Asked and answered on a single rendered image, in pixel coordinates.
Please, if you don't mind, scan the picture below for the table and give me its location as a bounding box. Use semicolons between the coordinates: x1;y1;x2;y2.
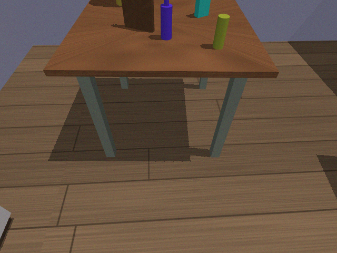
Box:
43;0;279;157

